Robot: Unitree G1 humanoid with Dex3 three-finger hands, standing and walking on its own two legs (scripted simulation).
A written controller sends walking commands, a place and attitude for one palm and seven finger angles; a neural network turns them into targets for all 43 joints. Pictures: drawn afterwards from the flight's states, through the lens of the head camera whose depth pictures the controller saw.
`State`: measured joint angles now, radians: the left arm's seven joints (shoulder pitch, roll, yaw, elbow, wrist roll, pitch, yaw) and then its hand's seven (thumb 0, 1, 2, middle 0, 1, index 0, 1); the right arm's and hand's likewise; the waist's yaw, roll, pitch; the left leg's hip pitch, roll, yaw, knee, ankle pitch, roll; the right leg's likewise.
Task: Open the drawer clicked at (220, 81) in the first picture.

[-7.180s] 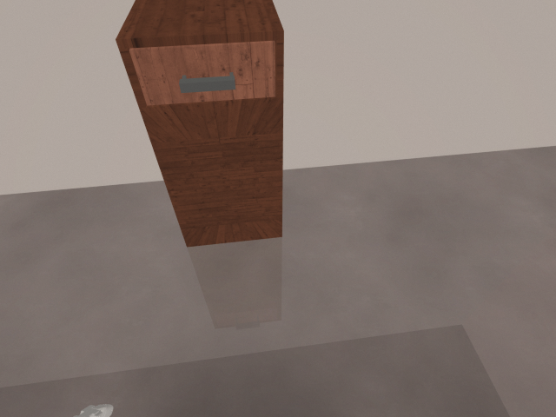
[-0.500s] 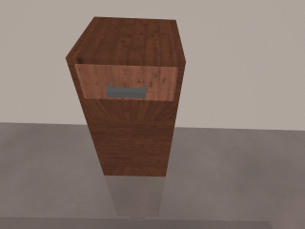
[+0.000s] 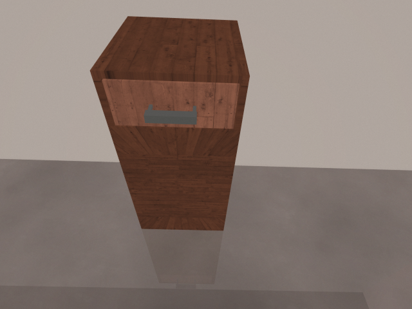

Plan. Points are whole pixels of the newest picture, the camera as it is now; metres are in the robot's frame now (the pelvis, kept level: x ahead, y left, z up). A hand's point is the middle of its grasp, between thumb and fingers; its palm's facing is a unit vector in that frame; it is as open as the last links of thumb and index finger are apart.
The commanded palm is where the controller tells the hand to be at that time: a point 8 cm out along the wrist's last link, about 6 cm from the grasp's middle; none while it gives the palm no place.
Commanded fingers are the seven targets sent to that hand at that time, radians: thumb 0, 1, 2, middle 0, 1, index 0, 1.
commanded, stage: look again from close up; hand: left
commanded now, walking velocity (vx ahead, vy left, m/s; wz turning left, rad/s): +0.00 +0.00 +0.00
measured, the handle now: (171, 112) +0.63 +0.14 +0.03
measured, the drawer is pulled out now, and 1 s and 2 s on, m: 0.00 0.00 0.00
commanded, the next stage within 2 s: shuffle to correct the standing spot in 0.46 s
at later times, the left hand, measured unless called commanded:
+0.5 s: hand out of the picture -0.02 +0.15 -0.18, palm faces +0.06 -0.98 -0.16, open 7.4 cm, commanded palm none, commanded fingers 0.00 0.90 0.90 -0.20 -0.30 -0.20 -0.30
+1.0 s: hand out of the picture +0.02 +0.12 -0.17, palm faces +0.10 -0.98 -0.15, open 7.4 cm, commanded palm none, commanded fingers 0.00 0.90 0.90 -0.20 -0.30 -0.20 -0.30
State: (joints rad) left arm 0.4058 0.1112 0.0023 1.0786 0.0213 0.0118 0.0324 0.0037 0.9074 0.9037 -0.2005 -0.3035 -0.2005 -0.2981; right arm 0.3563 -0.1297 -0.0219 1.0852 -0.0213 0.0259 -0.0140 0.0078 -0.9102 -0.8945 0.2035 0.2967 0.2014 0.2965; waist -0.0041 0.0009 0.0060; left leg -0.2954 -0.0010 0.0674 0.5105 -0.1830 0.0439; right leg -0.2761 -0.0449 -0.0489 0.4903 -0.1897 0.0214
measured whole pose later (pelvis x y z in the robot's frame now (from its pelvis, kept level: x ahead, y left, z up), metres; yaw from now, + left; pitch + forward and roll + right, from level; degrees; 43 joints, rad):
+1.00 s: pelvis +0.07 -0.03 +0.00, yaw +1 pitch +0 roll -1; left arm 0.43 0.10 0.04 1.08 0.02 -0.01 0.01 0.00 0.91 0.90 -0.20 -0.30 -0.20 -0.30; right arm 0.34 -0.15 -0.04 1.10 -0.03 0.01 -0.03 0.01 -0.91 -0.89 0.20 0.30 0.20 0.30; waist 0.00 0.03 -0.01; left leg -0.30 0.05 0.05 0.66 -0.37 0.03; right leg -0.22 0.02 -0.06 0.53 -0.30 -0.03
